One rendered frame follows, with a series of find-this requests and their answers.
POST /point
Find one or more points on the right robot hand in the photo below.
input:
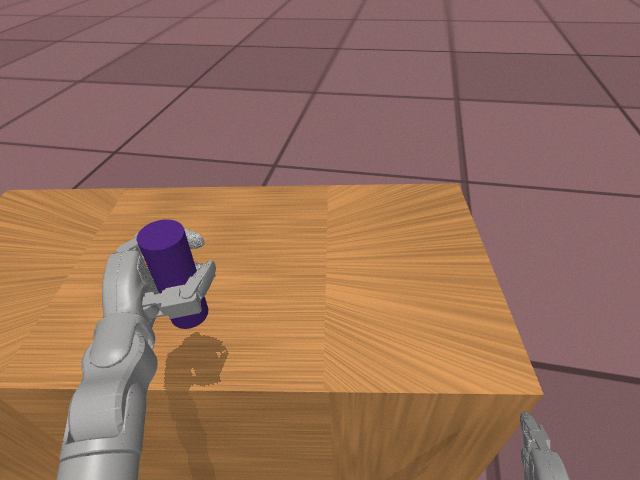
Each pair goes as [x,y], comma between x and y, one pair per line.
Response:
[538,460]

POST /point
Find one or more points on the can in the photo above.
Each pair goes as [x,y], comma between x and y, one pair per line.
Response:
[166,250]

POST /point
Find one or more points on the left robot arm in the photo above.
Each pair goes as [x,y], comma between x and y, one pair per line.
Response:
[105,425]

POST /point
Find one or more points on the left robot hand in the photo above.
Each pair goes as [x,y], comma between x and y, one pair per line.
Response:
[128,286]

